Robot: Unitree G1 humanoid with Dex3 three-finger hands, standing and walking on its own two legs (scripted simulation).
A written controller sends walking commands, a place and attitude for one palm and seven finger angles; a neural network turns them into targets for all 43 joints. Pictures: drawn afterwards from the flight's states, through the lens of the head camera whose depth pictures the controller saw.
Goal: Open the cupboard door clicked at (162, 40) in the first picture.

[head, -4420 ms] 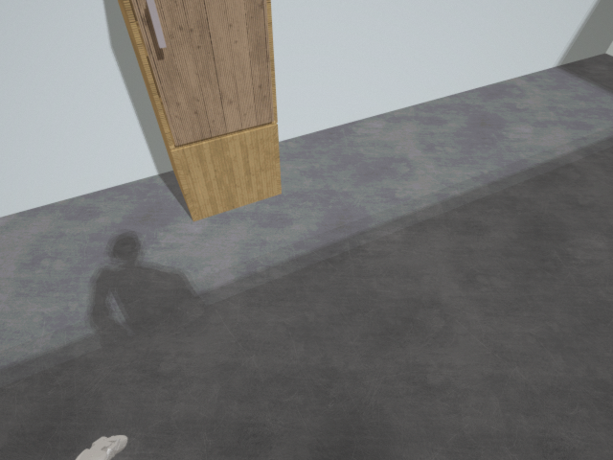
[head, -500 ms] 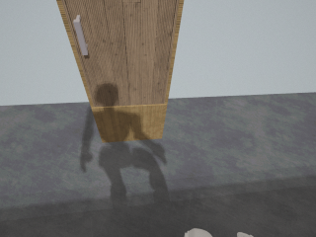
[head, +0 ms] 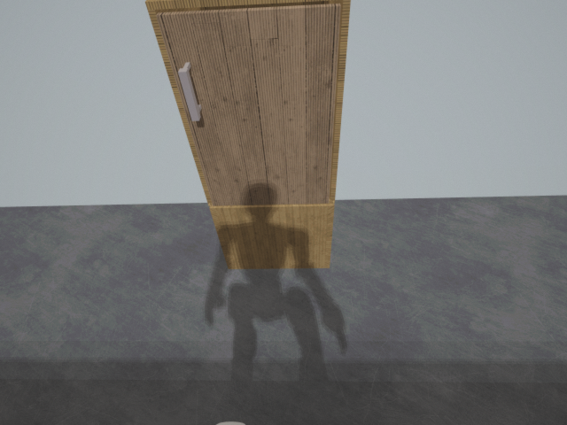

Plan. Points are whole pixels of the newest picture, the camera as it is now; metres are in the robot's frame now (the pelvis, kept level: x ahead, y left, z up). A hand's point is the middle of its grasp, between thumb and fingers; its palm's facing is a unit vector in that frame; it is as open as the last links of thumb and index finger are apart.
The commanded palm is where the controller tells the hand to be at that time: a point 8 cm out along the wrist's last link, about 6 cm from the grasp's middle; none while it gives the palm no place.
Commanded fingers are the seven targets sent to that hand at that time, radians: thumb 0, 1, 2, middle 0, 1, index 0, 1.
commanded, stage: take the last steps up to it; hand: left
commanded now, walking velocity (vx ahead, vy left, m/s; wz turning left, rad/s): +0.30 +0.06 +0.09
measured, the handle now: (191, 92) +0.82 +0.27 +0.08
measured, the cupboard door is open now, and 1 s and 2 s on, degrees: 0 0 0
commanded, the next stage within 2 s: come to a stop and stand still in 0.92 s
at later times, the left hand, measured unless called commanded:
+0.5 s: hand out of the picture +0.03 +0.28 -0.18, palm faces +0.08 -0.99 -0.15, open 7.4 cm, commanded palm none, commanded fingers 0.00 0.90 0.90 -0.20 -0.30 -0.20 -0.30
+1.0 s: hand (186, 325) +0.34 +0.23 -0.18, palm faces +0.02 -0.98 -0.20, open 7.2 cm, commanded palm none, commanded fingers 0.00 0.90 0.90 -0.20 -0.30 -0.20 -0.30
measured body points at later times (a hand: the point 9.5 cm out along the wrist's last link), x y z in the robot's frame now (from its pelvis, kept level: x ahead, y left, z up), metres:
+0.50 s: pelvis +0.06 +0.10 +0.00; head +0.05 +0.13 +0.45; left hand +0.03 +0.33 -0.17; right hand +0.06 -0.13 -0.14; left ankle +0.00 +0.16 -0.74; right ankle +0.09 -0.05 -0.66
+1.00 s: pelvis +0.24 +0.05 -0.01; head +0.27 +0.05 +0.43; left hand +0.34 +0.28 -0.16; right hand +0.17 -0.15 -0.17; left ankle +0.17 +0.19 -0.65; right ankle +0.28 -0.02 -0.74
